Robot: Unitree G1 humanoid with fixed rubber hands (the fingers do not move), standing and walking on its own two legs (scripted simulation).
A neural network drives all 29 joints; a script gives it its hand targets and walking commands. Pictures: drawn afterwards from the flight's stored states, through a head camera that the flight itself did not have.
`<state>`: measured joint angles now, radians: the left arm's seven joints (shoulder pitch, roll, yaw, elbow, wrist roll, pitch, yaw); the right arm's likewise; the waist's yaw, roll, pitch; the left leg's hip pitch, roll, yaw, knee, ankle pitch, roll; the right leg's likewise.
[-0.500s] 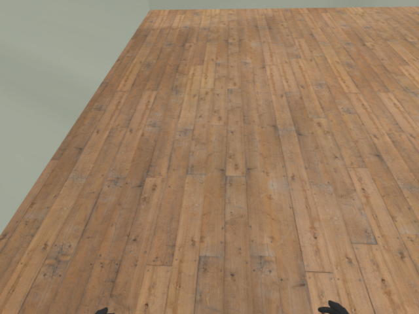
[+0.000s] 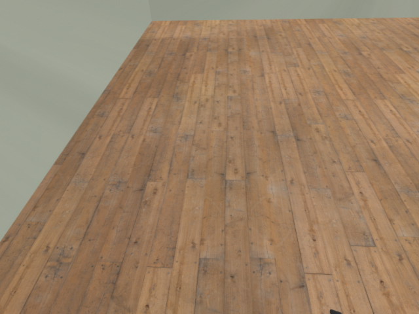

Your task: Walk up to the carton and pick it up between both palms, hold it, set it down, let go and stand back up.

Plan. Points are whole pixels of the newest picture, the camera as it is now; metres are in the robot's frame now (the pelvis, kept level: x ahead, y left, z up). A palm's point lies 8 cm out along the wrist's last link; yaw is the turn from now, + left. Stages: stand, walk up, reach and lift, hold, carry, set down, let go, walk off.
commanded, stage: walk up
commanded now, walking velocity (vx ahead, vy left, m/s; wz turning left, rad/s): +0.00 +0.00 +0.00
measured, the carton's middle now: out of the picture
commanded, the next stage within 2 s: none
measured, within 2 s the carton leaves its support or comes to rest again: neither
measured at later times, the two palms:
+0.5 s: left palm out of the picture +0.12 +0.22 -0.09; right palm out of the picture +0.03 -0.37 -0.12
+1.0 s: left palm (204, 273) +0.26 +0.04 -0.09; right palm out of the picture -0.07 -0.45 -0.08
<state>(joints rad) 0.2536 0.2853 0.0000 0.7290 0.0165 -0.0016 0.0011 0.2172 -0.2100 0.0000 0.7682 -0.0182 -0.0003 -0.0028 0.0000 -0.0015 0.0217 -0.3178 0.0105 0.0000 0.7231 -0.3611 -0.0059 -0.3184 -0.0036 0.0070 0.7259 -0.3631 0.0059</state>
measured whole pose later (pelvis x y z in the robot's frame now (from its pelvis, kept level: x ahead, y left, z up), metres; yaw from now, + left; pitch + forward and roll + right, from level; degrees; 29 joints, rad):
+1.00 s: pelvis +0.02 -0.15 +0.01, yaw -31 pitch -2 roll -2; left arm 0.23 0.35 0.08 0.75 0.04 0.05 -0.11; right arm 0.29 -0.38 0.00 0.81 -0.02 -0.05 -0.02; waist 0.00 0.01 0.04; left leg -0.34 -0.01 0.12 0.62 -0.24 0.09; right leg -0.40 0.23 0.12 0.79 -0.33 -0.06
